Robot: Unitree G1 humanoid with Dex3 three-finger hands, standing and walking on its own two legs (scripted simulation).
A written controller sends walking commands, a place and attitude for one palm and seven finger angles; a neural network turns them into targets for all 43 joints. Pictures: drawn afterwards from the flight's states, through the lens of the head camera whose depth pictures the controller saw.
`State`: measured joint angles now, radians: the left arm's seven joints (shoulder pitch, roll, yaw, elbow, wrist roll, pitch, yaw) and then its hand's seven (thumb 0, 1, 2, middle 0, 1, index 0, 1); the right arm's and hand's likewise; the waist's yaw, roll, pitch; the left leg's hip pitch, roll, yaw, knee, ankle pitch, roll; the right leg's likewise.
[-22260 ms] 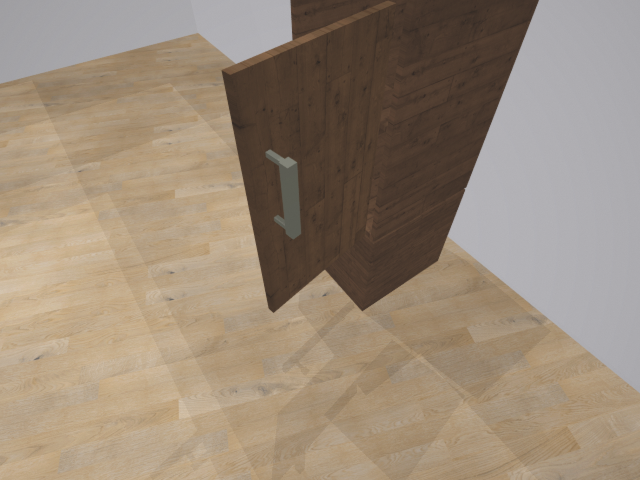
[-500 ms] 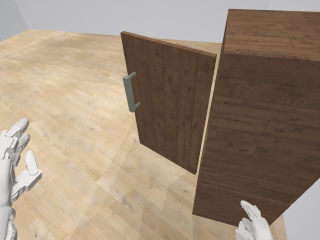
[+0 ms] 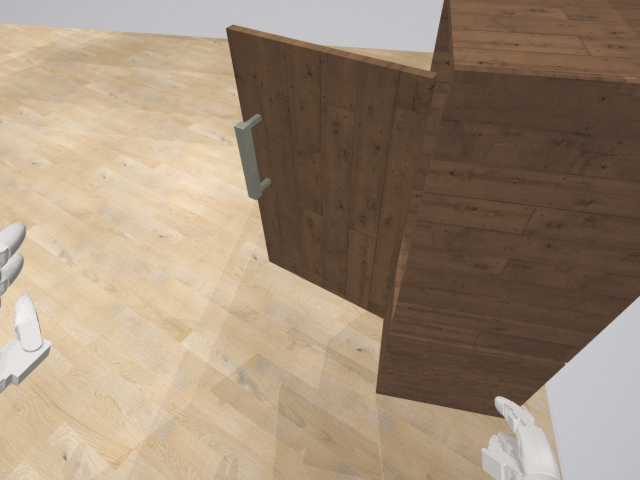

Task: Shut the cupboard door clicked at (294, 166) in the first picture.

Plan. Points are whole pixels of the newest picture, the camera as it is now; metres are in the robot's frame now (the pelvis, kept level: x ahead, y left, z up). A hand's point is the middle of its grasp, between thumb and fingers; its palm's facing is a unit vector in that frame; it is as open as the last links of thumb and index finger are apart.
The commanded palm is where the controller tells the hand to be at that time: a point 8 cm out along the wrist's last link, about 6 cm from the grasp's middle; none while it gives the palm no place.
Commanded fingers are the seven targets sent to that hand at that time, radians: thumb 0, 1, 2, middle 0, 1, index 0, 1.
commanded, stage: step back with the hand held close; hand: left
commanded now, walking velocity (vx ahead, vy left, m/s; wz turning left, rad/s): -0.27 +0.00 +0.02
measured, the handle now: (255, 158) +0.66 +0.17 +0.03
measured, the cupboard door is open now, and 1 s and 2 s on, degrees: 70 70 70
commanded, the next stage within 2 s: stop stepping back and stand still in 1.06 s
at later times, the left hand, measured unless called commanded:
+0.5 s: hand out of the picture +0.11 +0.26 +0.16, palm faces +0.48 -0.77 -0.42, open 7.4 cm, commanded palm +0.05 +0.30 +0.18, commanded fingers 0.00 0.90 0.90 -0.20 -0.30 -0.20 -0.30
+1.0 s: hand out of the picture +0.05 +0.28 +0.18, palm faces +0.48 -0.77 -0.43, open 7.4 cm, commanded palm -0.02 +0.32 +0.18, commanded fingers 0.00 0.90 0.90 -0.20 -0.30 -0.20 -0.30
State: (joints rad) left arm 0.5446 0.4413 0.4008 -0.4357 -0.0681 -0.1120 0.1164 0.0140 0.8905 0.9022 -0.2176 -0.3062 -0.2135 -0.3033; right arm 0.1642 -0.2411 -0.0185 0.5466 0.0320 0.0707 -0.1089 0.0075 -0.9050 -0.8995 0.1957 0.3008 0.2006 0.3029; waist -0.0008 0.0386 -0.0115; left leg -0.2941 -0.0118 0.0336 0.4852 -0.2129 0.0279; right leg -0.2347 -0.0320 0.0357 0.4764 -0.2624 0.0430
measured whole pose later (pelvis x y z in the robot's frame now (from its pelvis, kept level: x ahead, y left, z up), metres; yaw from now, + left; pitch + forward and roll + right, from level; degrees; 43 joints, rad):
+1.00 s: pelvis -0.14 +0.01 -0.02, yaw +4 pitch -1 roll -4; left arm 0.50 0.45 0.43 -0.50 -0.05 -0.28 0.15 0.01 0.89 0.90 -0.22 -0.31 -0.22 -0.30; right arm 0.17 -0.21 -0.01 0.64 0.01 -0.08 -0.11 0.01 -0.90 -0.90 0.20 0.30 0.20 0.30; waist -0.01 0.03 -0.01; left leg -0.52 0.04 0.02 0.55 -0.09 0.04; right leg -0.29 0.06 0.05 0.61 -0.36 0.02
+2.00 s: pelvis -0.24 +0.06 +0.00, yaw -1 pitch +0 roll -1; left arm 0.53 0.42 0.34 -0.38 -0.01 -0.16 0.12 0.01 0.89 0.90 -0.21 -0.31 -0.21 -0.30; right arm 0.24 -0.22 0.01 0.67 0.00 -0.09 -0.03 0.01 -0.90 -0.90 0.20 0.30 0.20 0.30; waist -0.01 0.03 -0.03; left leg -0.40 0.01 0.03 0.57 -0.13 0.01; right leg -0.21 0.07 -0.05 0.49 -0.29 -0.07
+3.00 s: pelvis -0.21 +0.07 +0.00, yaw -2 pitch -1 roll +0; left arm 0.34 0.10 -0.01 1.14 0.01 -0.01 0.03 0.00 0.91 0.90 -0.20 -0.30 -0.20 -0.30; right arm 0.31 -0.13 0.01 1.13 -0.01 0.00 -0.04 0.00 -0.91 -0.90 0.19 0.30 0.20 0.30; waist -0.01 0.00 0.01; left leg -0.22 -0.03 0.05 0.40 -0.16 0.04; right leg -0.07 0.04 -0.03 0.38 -0.29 -0.04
